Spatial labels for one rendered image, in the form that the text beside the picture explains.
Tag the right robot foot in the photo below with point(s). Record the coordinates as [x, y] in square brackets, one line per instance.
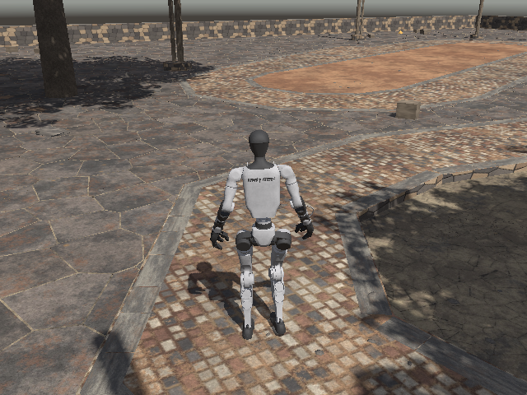
[279, 327]

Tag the right robot hand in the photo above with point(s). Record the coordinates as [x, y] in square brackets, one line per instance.
[300, 227]

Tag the robot left forearm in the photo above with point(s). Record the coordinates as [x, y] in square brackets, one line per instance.
[220, 219]

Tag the robot right forearm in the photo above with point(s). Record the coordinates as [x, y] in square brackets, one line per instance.
[303, 213]

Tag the robot left thigh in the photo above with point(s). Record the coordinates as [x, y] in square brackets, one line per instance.
[245, 251]

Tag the robot left upper arm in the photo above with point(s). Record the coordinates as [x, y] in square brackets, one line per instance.
[230, 189]

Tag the left robot hand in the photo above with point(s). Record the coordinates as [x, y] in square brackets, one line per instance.
[215, 237]

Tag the robot right upper arm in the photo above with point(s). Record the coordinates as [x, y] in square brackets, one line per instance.
[292, 186]

